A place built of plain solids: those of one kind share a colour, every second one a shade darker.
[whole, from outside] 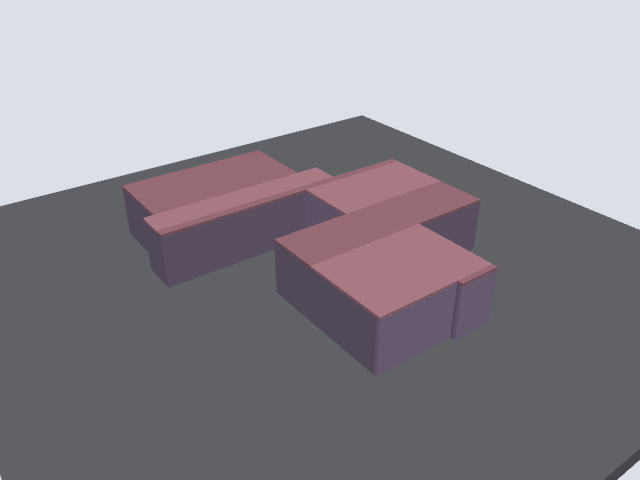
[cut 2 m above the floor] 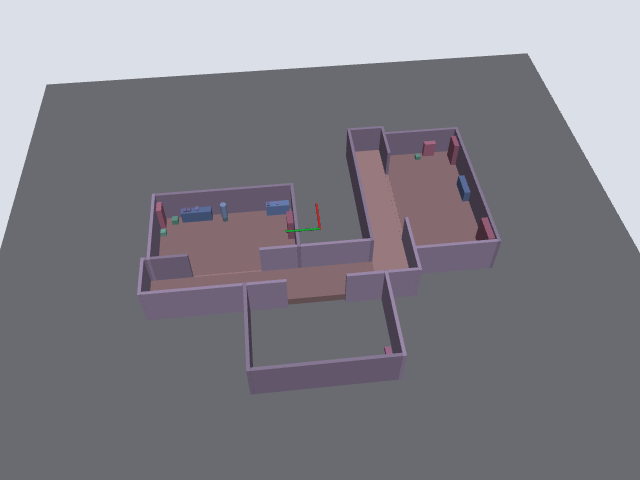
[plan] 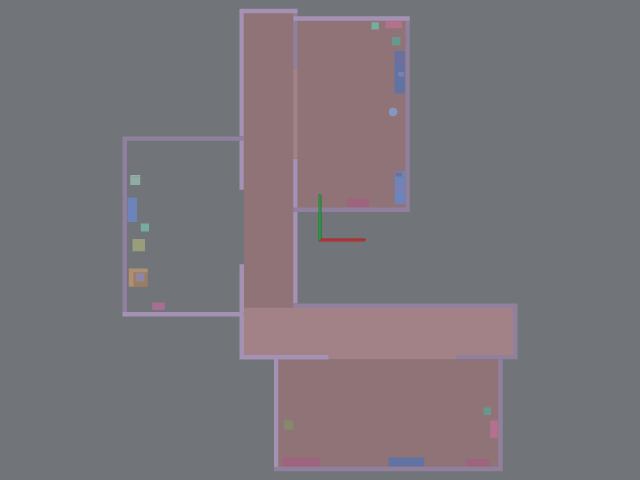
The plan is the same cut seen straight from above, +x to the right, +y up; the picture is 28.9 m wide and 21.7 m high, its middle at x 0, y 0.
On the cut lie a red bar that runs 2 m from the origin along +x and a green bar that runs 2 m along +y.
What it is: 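A storey of a split-level house; a hall and three lower rooms open beside it; the rooms' floors lie 0.54 m, 0.138 m and not at all below the hall's; a bare drop, one riser, a flush line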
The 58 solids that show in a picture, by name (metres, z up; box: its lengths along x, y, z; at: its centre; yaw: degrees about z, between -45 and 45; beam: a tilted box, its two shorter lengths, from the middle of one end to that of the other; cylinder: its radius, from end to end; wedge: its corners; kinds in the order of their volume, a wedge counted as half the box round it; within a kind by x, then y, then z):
{
 "floor_1": {"box": [2.23, 13.32, 0.59], "at": [-2.33, 3.59, 0.25]},
 "floor_2": {"box": [0.2, 4.1, 0.46], "at": [-1.11, 5.72, 0.18]},
 "floor_3": {"box": [4.87, 8.45, 0.46], "at": [1.43, 5.69, 0.18]},
 "floor_4": {"box": [12.17, 2.13, 0.59], "at": [2.64, -4.13, 0.25]},
 "floor_5": {"box": [9.94, 4.85, 0.59], "at": [3.09, -7.83, 0.25]},
 "floor_6": {"box": [5.78, 0.2, 0.59], "at": [3.27, -5.3, 0.25]},
 "wall_1": {"box": [0.2, 7.74, 3.45], "at": [-8.83, 0.61, 1.68]},
 "wall_2": {"box": [5.49, 0.2, 3.45], "at": [-6.18, -3.36, 1.68]},
 "wall_3": {"box": [5.49, 0.2, 3.45], "at": [-6.18, 4.58, 1.68]},
 "wall_4": {"box": [0.2, 1.74, 3.45], "at": [-3.54, -4.33, 1.68]},
 "wall_5": {"box": [0.2, 2.16, 3.45], "at": [-3.54, -2.18, 1.68]},
 "wall_6": {"box": [0.2, 2.22, 3.45], "at": [-3.54, 3.38, 1.68]},
 "wall_7": {"box": [0.2, 5.57, 3.45], "at": [-3.54, 7.47, 1.68]},
 "wall_8": {"box": [2.63, 0.2, 3.45], "at": [-2.33, 10.35, 1.68]},
 "wall_9": {"box": [0.2, 4.85, 3.45], "at": [-1.99, -7.83, 1.68]},
 "wall_10": {"box": [4.02, 0.2, 3.45], "at": [-1.63, -5.3, 1.68]},
 "wall_11": {"box": [0.2, 4.13, 3.45], "at": [-1.11, -0.8, 1.68]},
 "wall_12": {"box": [0.2, 2.2, 3.45], "at": [-1.11, 2.57, 1.68]},
 "wall_13": {"box": [0.2, 2.14, 3.45], "at": [-1.11, 8.84, 1.68]},
 "wall_14": {"box": [0.2, 0.14, 3.45], "at": [-1.11, 10.18, 1.68]},
 "wall_15": {"box": [5.27, 0.2, 3.45], "at": [1.43, 1.37, 1.68]},
 "wall_16": {"box": [5.27, 0.2, 3.45], "at": [1.43, 10.01, 1.68]},
 "wall_17": {"box": [10.34, 0.2, 3.45], "at": [3.09, -10.35, 1.68]},
 "wall_18": {"box": [10.14, 0.2, 3.45], "at": [3.86, -2.97, 1.68]},
 "wall_19": {"box": [0.2, 8.45, 3.45], "at": [3.96, 5.69, 1.68]},
 "wall_20": {"box": [2.76, 0.2, 3.45], "at": [7.54, -5.3, 1.68]},
 "wall_21": {"box": [0.2, 4.85, 3.45], "at": [8.16, -7.83, 1.68]},
 "wall_22": {"box": [0.2, 2.13, 3.45], "at": [8.83, -4.13, 1.68]},
 "roof_1": {"box": [7.91, 4.13, 0.16], "at": [-4.97, -0.8, 3.48]},
 "roof_2": {"box": [12.99, 3.42, 0.16], "at": [-2.43, 2.98, 3.48]},
 "roof_3": {"box": [2.63, 0.34, 0.16], "at": [-2.33, 10.28, 3.48]},
 "roof_4": {"box": [17.85, 0.59, 0.16], "at": [0.0, -3.16, 3.48]},
 "roof_5": {"box": [7.7, 5.43, 0.16], "at": [0.21, 7.4, 3.48]},
 "roof_6": {"box": [12.57, 1.94, 0.16], "at": [2.64, -4.43, 3.48]},
 "roof_7": {"box": [10.34, 5.05, 0.16], "at": [3.09, -7.92, 3.48]},
 "case_1": {"box": [1.67, 0.4, 1.85], "at": [-0.86, -10.03, 1.47]},
 "case_2": {"box": [1.01, 0.39, 1.48], "at": [1.74, 1.68, 1.15]},
 "case_3": {"box": [0.75, 0.32, 1.72], "at": [3.33, 9.73, 1.26]},
 "case_4": {"box": [1.05, 0.33, 1.74], "at": [7.15, -10.06, 1.41]},
 "case_5": {"box": [0.34, 0.79, 1.1], "at": [7.87, -8.56, 1.09]},
 "sideboard_1": {"box": [0.43, 1.1, 0.83], "at": [-8.49, 1.36, 0.36]},
 "sideboard_2": {"box": [0.48, 1.92, 0.84], "at": [3.6, 7.58, 0.82]},
 "sideboard_3": {"box": [0.47, 1.49, 0.84], "at": [3.61, 2.36, 0.83]},
 "sideboard_4": {"box": [1.61, 0.4, 0.81], "at": [3.91, -10.03, 0.95]},
 "armchair_1": {"box": [0.22, 0.83, 0.96], "at": [-8.54, -1.7, 0.43]},
 "armchair_2": {"box": [0.64, 0.19, 0.68], "at": [-8.11, -2.02, 0.29]},
 "armchair_3": {"box": [0.64, 0.44, 0.47], "at": [-8.11, -1.7, 0.19]},
 "armchair_4": {"box": [0.64, 0.19, 0.68], "at": [-8.11, -1.38, 0.29]},
 "pouf_1": {"box": [0.57, 0.57, 0.42], "at": [-8.2, -0.23, 0.16]},
 "pouf_2": {"box": [0.41, 0.42, 0.45], "at": [-1.41, -8.37, 0.77]},
 "basket_1": {"box": [0.37, 0.37, 0.38], "at": [-7.92, 0.56, 0.14]},
 "basket_2": {"box": [0.33, 0.33, 0.37], "at": [2.49, 9.68, 0.59]},
 "basket_3": {"box": [0.39, 0.39, 0.39], "at": [3.44, 8.98, 0.6]},
 "basket_4": {"box": [0.34, 0.35, 0.28], "at": [7.56, -7.74, 0.69]},
 "bush_1": {"cylinder": 0.2, "from": [3.3, 5.79, 0.79], "to": [3.3, 5.79, 1.86]},
 "chair_1": {"box": [0.45, 0.39, 0.45], "at": [-8.36, 2.68, 0.18]},
 "toybox_1": {"box": [0.57, 0.34, 0.34], "at": [-7.3, -2.99, 0.12]},
 "cushion_1": {"box": [0.38, 0.38, 0.14], "at": [-8.13, -1.69, 0.49]}
}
